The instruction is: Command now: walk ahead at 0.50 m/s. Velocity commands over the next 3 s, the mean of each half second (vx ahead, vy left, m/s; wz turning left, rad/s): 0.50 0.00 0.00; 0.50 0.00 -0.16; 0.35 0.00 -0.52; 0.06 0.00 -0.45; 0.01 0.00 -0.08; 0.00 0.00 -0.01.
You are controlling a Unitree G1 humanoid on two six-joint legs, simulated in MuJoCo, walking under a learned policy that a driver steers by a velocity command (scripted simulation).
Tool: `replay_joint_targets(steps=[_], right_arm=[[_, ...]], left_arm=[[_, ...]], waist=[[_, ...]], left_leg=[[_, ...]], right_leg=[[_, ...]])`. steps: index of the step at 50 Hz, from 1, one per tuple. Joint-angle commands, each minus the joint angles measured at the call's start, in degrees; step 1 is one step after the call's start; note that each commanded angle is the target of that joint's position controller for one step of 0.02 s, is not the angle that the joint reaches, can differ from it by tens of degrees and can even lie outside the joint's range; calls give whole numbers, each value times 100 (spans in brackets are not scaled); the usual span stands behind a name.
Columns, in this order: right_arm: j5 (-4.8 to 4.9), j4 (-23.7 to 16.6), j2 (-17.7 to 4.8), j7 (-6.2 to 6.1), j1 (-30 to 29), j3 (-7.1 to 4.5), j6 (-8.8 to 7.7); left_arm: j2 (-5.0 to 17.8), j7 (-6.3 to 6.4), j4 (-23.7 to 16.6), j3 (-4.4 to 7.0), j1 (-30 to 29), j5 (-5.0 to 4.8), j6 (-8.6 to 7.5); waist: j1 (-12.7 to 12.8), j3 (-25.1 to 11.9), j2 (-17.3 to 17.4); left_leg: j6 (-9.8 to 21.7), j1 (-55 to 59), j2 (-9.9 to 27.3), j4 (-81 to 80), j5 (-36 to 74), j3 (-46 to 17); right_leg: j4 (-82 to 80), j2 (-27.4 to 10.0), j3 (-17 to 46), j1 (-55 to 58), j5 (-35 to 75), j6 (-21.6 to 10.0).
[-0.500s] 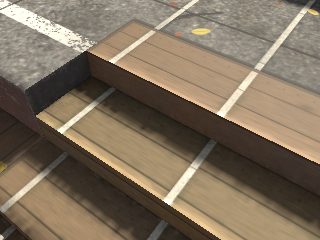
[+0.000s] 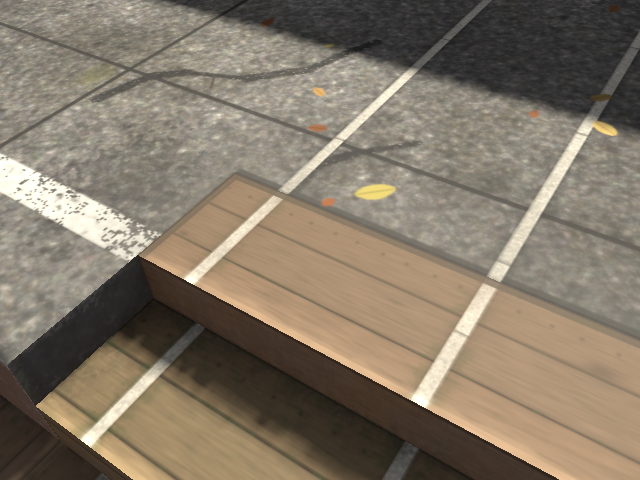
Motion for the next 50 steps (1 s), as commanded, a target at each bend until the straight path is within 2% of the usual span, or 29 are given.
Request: replay_joint_targets(steps=[1,3,6,9,13,15,16,17,18,19,20,21,22,23,24,25,26,28,31,34,36,37,39,42,44,45,47,49,50], right_arm=[[-19,-248,-10,32,100,95,100],[-35,-324,-143,36,-215,25,67],[-49,-422,76,-6,-675,32,118],[-39,-886,185,-56,-1813,107,71],[71,-1632,360,36,-2953,347,66],[70,-1609,404,202,-2634,421,156],[257,-1372,339,219,-2090,389,167],[287,-1166,171,161,-1470,276,172],[292,-842,-228,84,-286,71,192],[268,-629,-493,44,729,-56,175],[146,-372,-959,8,1264,-247,133],[77,-128,-1660,-28,1311,-445,50],[114,-194,-1555,-56,999,-476,177],[106,-125,-1415,11,105,-428,71],[151,170,-986,18,-32,-338,-24],[87,534,-538,-34,136,-230,-107],[-7,782,-77,-53,138,-90,-175],[-60,1170,67,-7,413,-35,-290],[71,1191,-360,73,476,-64,-534],[95,1526,-533,139,1427,-88,-634],[86,1596,-562,142,1820,-96,-608],[-774,2042,-477,364,2751,39,-437],[-966,2246,-539,482,2551,115,-268],[-815,2297,-400,478,2360,284,-239],[-723,2464,-131,407,2723,454,-287],[-582,2356,-120,354,2570,508,-359],[-348,2107,-652,411,2092,523,-456],[-83,2073,-1742,437,2192,320,-609],[-6,2077,-2055,473,2172,181,-588]], left_arm=[[38,23,-347,-47,-253,-82,-232],[278,104,-384,5,-11,-119,-318],[422,250,-207,107,1165,-30,-358],[279,255,-188,102,1502,76,-387],[130,355,169,27,1891,-42,-235],[152,420,112,5,1667,-189,-119],[96,385,-153,-79,1087,-255,-129],[569,307,-323,-12,1069,-274,-232],[1155,277,-390,132,986,-248,-351],[1585,157,-487,281,614,-335,-483],[1418,68,-568,307,558,-360,-604],[619,-121,-863,166,983,-550,-614],[897,-177,-834,342,870,-184,-629],[367,-121,-1216,281,656,-183,-549],[99,-31,-1419,170,231,-45,-471],[-150,41,-1654,69,-291,44,-394],[-450,97,-1897,-83,-525,83,-268],[-724,160,-2106,-278,-651,15,-61],[-287,175,-2028,-187,-504,22,63],[-500,210,-2076,-214,-1125,46,143],[-565,270,-2270,-237,-1661,63,153],[130,-156,-2208,-275,-2123,-31,108],[108,-352,-2225,-288,-2182,-10,-94],[220,-440,-2399,-312,-3058,-152,30],[-67,-466,-2486,-417,-3384,-87,198],[-79,-502,-2445,-421,-3392,-5,198],[-182,-545,-2564,-496,-3565,2,331],[202,-567,-2549,-374,-3311,-32,434],[392,-550,-2460,-307,-3009,-33,393]], waist=[[-192,933,-147],[-78,703,-373],[412,331,-730],[616,809,-635],[742,1255,-563],[618,955,-304],[310,738,-45],[68,34,-514],[-498,-702,-956],[-1082,-1249,-1327],[-1219,-1738,-1419],[-835,-2218,859],[-698,-2723,621],[-44,-2060,181],[116,-1156,-673],[186,-260,-911],[480,214,-680],[660,448,-395],[814,581,-350],[446,414,104],[306,405,41],[-210,669,924],[99,699,174],[-66,716,225],[-125,682,263],[-24,604,242],[288,176,280],[521,61,833],[583,230,849]], left_leg=[[-128,-476,87,-825,243,505],[-278,-468,212,-1422,583,799],[-203,-2398,357,-129,-364,894],[-88,-4109,524,937,-1636,764],[39,-4095,666,-62,-2622,1205],[251,-1639,639,-1927,-1795,1588],[328,346,221,-3050,-1225,2124],[398,1960,-234,-3115,-1095,2235],[465,2922,-514,-3405,-1202,2038],[560,3865,-532,-4502,-686,1621],[736,4880,-146,-5005,-929,555],[1812,6305,1824,-6480,64,-3084],[1703,5709,2000,-8017,436,-4940],[1591,4998,1903,-8037,-377,-4155],[1286,4336,1754,-7922,-1356,-3395],[1016,3560,1540,-7789,-1788,-2539],[820,2790,1339,-7885,-1533,-2013],[619,2464,1153,-8010,-1066,-1135],[281,2401,1021,-8543,212,-258],[309,3648,1024,-8434,704,-244],[243,4375,1091,-8378,-128,-300],[186,4731,978,-7920,-998,-640],[-35,4855,1151,-8124,-1332,-332],[278,4343,1360,-9062,-843,176],[409,4678,1430,-9184,549,333],[309,4457,1407,-9151,2066,640],[338,3299,1266,-9354,4483,1336],[399,4359,1566,-8846,7445,1390],[312,5327,1731,-8376,8309,1336]], right_leg=[[-2663,-927,1325,-527,489,-157],[-2778,-1040,1299,20,2034,-158],[-2649,-1447,1930,2440,2294,-529],[-2895,-1829,2191,3428,1662,-769],[-3736,-1625,1737,3266,2170,-563],[-4592,-1526,1112,2446,3609,-582],[-4451,-1216,625,1578,5830,-515],[-3698,-1534,623,1445,8910,-493],[-2497,-1670,612,1889,10703,-384],[-1215,-1659,583,2195,10892,-183],[237,-1359,755,1695,9252,-47],[3409,68,883,-597,3393,374],[5753,533,1483,-571,1215,339],[6639,219,1566,-1118,1412,352],[6674,-88,1263,-1627,1440,265],[6574,-297,1278,-2115,1330,118],[6724,-392,1390,-2232,1329,-11],[6884,-379,1539,-2686,1213,-173],[5699,-477,1448,-2747,1767,-4],[7238,-318,735,-4255,1478,58],[7811,-390,839,-5265,1053,-33],[9086,158,1827,-6713,1537,-612],[8371,81,1659,-7177,2237,-999],[7167,-449,954,-6666,2661,-880],[6513,-670,623,-6534,2573,-654],[6059,-666,267,-5854,2351,-558],[4480,-381,-267,-3183,1873,-441],[3308,168,-542,-2354,473,-58],[2366,398,-606,-2512,-138,-33]])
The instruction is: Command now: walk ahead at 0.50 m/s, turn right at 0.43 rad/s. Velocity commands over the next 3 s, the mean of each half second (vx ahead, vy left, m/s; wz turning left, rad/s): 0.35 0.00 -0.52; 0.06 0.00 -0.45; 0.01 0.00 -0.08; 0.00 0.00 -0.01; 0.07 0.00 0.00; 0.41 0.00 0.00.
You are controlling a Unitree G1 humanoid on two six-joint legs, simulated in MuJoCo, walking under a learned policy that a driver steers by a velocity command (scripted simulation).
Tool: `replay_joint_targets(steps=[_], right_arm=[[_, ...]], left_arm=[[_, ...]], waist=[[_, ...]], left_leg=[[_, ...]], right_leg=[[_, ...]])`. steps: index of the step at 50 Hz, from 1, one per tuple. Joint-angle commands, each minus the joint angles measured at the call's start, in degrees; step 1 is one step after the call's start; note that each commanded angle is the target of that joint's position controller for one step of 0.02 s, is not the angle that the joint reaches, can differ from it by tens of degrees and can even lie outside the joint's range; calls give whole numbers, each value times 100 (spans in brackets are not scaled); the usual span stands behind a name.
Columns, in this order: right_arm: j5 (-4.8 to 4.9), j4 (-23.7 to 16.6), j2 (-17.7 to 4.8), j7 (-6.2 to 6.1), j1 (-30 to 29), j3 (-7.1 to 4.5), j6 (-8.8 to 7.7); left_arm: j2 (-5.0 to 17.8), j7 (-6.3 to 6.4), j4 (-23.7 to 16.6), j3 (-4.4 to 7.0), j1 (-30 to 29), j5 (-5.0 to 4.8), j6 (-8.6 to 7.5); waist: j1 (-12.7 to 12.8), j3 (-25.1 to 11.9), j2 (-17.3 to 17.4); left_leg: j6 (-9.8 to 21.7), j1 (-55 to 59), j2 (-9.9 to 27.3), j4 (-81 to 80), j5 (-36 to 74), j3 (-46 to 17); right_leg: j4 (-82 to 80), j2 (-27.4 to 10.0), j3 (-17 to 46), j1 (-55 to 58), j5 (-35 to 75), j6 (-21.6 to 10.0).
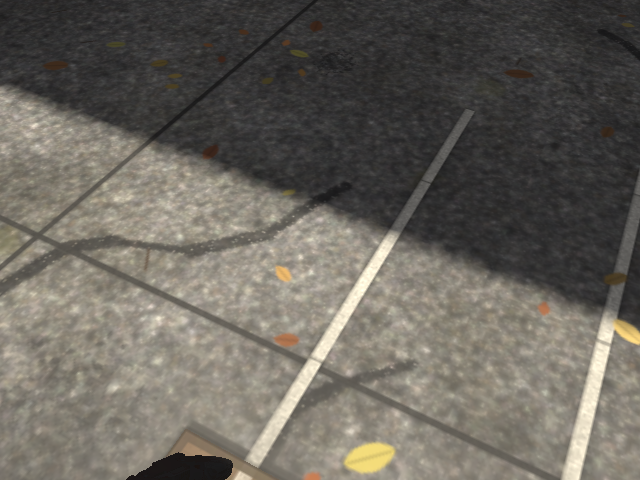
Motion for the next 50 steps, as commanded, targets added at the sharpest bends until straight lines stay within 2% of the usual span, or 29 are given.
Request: replay_joint_targets(steps=[1,2,3,4,5,6,9,10,13,14,16,19,20,21,22,23,24,25,26,27,28,31,37,38,40,42,43,45,50], right_arm=[[230,-439,-2294,34,-417,-520,-93],[-244,-611,-1978,51,-151,-478,-153],[-396,-818,-1595,99,-313,-402,-159],[-57,-1108,-1581,216,-1502,-540,5],[171,-1266,-946,194,-1527,-399,13],[89,-1261,-722,32,-1651,-340,-35],[-128,-1900,-414,-212,-2230,-215,120],[-57,-1971,-549,-260,-2248,-235,160],[268,-2343,-1353,-462,-2894,-497,-33],[260,-2387,-1274,-471,-2773,-527,-91],[297,-2384,-974,-387,-2929,-439,-67],[387,-2325,-1070,-324,-3152,-496,35],[470,-2221,-1393,-414,-2843,-657,-52],[478,-2028,-1731,-541,-1908,-771,-183],[433,-2089,-2163,-655,-1200,-818,-239],[278,-2044,-2157,-619,-1319,-900,-98],[217,-2071,-2064,-704,-1779,-982,-86],[369,-2225,-1635,-754,-2513,-892,-54],[437,-2443,-1021,-780,-3111,-701,-55],[457,-2487,-815,-816,-3339,-649,-63],[441,-2546,-973,-900,-3443,-739,-49],[340,-2652,-1448,-939,-3625,-959,-82],[290,-2489,-1760,-789,-3038,-1281,-159],[696,-2148,-1734,-789,-2668,-1156,268],[668,-2036,-1328,-764,-2315,-1055,545],[350,-2359,-944,-713,-2629,-900,581],[404,-2452,-1129,-738,-2891,-947,584],[499,-2362,-1255,-753,-3049,-1000,639],[449,-2183,-987,-847,-2637,-892,676]], left_arm=[[698,47,-434,236,74,-47,-168],[1045,161,41,327,1500,-201,-287],[1252,233,667,404,3110,-140,-347],[1341,194,1094,407,4393,286,-306],[1425,295,1223,511,4132,377,-485],[976,296,1297,389,3319,291,-585],[149,280,1356,101,1304,60,-603],[100,325,1318,64,947,25,-659],[855,356,851,286,306,191,-975],[1042,388,736,308,324,194,-1136],[1348,417,705,492,745,-105,-1194],[1402,243,766,696,1589,-86,-1092],[1241,184,736,697,1693,-63,-1104],[856,115,512,608,1570,-89,-1126],[-49,156,348,371,2443,-100,-1128],[454,219,397,526,2615,-66,-981],[962,278,352,672,2009,-43,-793],[975,390,356,649,1777,17,-648],[901,461,422,627,1856,162,-586],[715,435,377,568,1670,325,-584],[591,316,307,522,1524,345,-564],[652,12,222,508,1356,59,-555],[947,173,7,523,1064,33,-600],[873,424,-321,585,771,-483,-358],[1178,598,-237,707,1093,-245,-184],[1884,719,-503,859,1306,-29,-61],[1679,685,-508,828,1514,51,-73],[1305,680,-585,726,1022,-27,-160],[906,758,-634,578,287,-41,-196]], waist=[[827,332,770],[859,-809,363],[1307,-1960,-551],[1781,-1626,-1401],[1524,-605,-976],[1095,200,-709],[-135,235,-165],[-288,292,-297],[-312,106,-20],[-442,153,-258],[-243,420,-248],[47,417,-578],[-73,194,-631],[-346,-759,-170],[-24,-2562,1463],[-52,-2474,1820],[-63,-1010,746],[149,-614,386],[390,-526,199],[509,-227,158],[507,-290,134],[481,-201,-49],[163,-123,333],[275,-191,854],[238,-143,393],[217,59,-1819],[530,-304,-1638],[372,-171,-1049],[37,-223,-1131]], left_leg=[[525,145,1548,1170,10313,-174],[57,-1593,1513,2666,10910,-420],[-337,-3622,893,4532,7291,-847],[-468,-5318,-779,7308,675,-1356],[87,-6210,-610,8322,1379,-2297],[248,-6234,-383,8708,1673,-2347],[657,-5952,-284,8835,886,-2179],[602,-6096,-303,8932,540,-2094],[-195,-4172,19,6163,363,-1309],[-385,-3090,135,5499,599,-1094],[-787,-1898,73,3766,959,-992],[-710,-2318,-359,1949,2246,-788],[-373,-1864,-349,1710,2617,-823],[433,-353,384,1988,4800,-1356],[2434,1947,2264,1739,7640,-3560],[3081,1852,3018,931,6700,-5325],[2221,484,2549,782,4549,-4574],[1537,-676,2115,527,2849,-3458],[1261,-1414,1848,162,2305,-2830],[1145,-1982,1603,-75,2377,-2305],[1069,-2258,1363,-228,2582,-1888],[762,-2445,868,-326,2375,-727],[1096,-1012,1947,-73,2904,-1294],[716,-956,1615,597,3110,-810],[275,-1530,1178,1180,2152,-430],[-549,-3988,-53,3596,-1484,-57],[-548,-4306,14,4352,-1546,-773],[-523,-4495,189,4818,-828,-1173],[-627,-3083,132,3982,-44,-1098]], right_leg=[[-2253,856,-452,2258,-926,115],[-1403,605,830,5071,1029,-551],[-2851,-4,3039,7514,727,-1331],[-4884,-779,5425,7730,299,-1815],[-5078,-834,5423,6756,-1283,-1236],[-4954,-758,4930,5337,-1727,-1228],[-5308,-360,3699,3404,-1104,-885],[-5476,-259,3364,3210,-528,-823],[-5758,192,2037,2308,1336,-402],[-5882,338,1807,1846,1826,-128],[-5737,479,1755,1569,1400,41],[-5005,15,2565,3701,2561,-141],[-4555,42,2735,4075,3297,98],[-3501,383,2520,3911,3487,514],[-1734,1102,1891,2837,-126,1088],[-144,1099,1515,1807,-2873,1241],[869,618,1498,1263,-2268,1229],[794,175,1377,1445,-1636,1151],[145,-126,1400,2029,-1359,1145],[-162,-262,1208,2514,-1439,1176],[-101,-216,936,2970,-1324,1226],[-1562,-223,563,3630,-711,1321],[-3922,-556,822,3573,-387,915],[-4762,-433,648,3860,16,755],[-5556,-100,632,4782,1007,474],[-5968,-1987,3070,6004,3029,-631],[-6120,-2216,3203,5862,2167,-1038],[-6112,-1677,2698,5596,1346,-578],[-5949,-1085,1696,4653,1786,-277]])
Over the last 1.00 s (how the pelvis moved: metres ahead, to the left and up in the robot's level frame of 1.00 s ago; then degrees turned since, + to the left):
0.62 0.02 0.18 -6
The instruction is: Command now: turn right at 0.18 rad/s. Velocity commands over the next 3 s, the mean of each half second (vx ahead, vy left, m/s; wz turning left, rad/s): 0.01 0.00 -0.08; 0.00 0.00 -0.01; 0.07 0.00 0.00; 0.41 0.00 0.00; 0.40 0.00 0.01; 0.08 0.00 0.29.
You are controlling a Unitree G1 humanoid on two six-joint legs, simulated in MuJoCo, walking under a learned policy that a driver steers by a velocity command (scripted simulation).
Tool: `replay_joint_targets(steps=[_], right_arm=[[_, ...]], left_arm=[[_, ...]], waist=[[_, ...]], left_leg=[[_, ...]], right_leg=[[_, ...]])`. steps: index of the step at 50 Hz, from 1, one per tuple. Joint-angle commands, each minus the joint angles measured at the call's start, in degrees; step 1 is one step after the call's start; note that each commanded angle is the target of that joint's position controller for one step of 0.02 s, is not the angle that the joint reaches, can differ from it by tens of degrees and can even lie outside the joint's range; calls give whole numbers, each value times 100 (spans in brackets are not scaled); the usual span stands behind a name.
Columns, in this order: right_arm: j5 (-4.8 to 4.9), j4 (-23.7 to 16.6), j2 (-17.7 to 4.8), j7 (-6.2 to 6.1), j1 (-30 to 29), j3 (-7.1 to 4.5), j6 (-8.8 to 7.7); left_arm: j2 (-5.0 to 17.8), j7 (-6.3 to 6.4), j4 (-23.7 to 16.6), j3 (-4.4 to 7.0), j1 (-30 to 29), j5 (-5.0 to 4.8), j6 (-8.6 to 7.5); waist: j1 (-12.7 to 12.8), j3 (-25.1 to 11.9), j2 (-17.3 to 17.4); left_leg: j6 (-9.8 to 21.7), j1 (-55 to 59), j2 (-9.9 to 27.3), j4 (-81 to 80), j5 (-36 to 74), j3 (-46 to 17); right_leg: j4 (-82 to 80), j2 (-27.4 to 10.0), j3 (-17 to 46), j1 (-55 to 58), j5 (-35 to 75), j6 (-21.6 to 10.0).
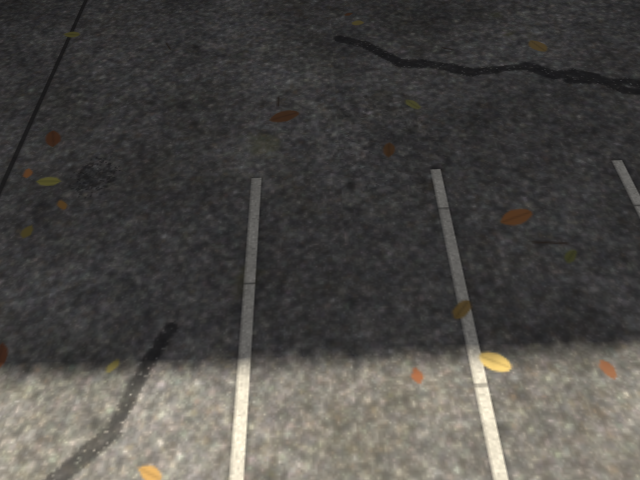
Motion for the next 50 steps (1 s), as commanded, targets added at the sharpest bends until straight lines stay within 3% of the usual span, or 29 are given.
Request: replay_joint_targets(steps=[1,4,5,6,7,8,9,10,12,16,24,50], right_arm=[[24,-388,-178,-47,-93,27,-83],[57,-324,-135,23,83,82,-89],[27,-243,-72,62,264,107,-98],[-89,-206,-138,93,325,115,-98],[-184,-275,-428,93,272,96,-104],[-95,-279,-670,98,-43,20,-81],[-45,-344,-220,142,-238,120,-118],[-78,-330,-89,143,-265,169,-144],[-61,-255,-223,92,-194,142,-193],[-22,-78,-146,9,89,152,-210],[-12,153,-65,28,170,165,-213],[16,1138,-65,42,662,256,-219]], left_arm=[[598,57,-436,134,-534,19,-99],[530,64,-276,96,-312,-10,-63],[459,63,-221,63,-323,-66,-57],[332,65,-119,24,-128,-83,-86],[241,82,-66,1,-9,-56,-110],[166,51,-60,14,331,-34,-144],[414,77,-14,61,-39,67,-118],[570,100,-30,133,-291,22,-85],[454,139,38,127,-322,-1,-32],[317,105,258,130,-210,-23,-65],[332,138,669,152,-43,-23,-105],[373,164,1832,47,133,-86,-89]], waist=[[-93,-789,-1056],[-37,-706,-1104],[-167,-611,-1044],[-152,-555,-839],[46,-400,-314],[465,-290,886],[209,-170,826],[126,28,633],[62,179,512],[-36,173,93],[-63,140,-297],[-30,236,-187]], left_leg=[[5,670,43,-683,107,-127],[75,1316,-48,-1890,398,-38],[165,1783,-115,-2687,1043,37],[269,2194,-7,-3035,1673,-180],[455,2341,460,-3209,2445,-738],[830,1897,647,-3236,1651,-819],[923,1206,607,-3593,479,-993],[783,1022,467,-3696,22,-874],[616,1019,311,-3657,-46,-685],[588,1334,164,-3479,46,-489],[603,1499,16,-3334,246,-307],[575,1769,-85,-3500,957,-221]], right_leg=[[-795,-1169,941,497,1686,-999],[-604,-1243,1155,595,1280,-1053],[-502,-1133,1106,430,908,-921],[-405,-925,1042,211,379,-660],[-47,-579,804,-94,-334,-363],[-67,-130,256,11,-618,-91],[12,-127,190,572,-383,94],[36,-144,213,673,-240,84],[-40,-184,295,686,-170,7],[-271,-216,358,552,-301,-58],[-502,-303,469,563,-526,-72],[-647,-277,320,929,202,-99]])
Over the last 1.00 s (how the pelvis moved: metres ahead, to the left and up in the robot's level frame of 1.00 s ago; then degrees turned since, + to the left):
0.32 -0.02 0.14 -31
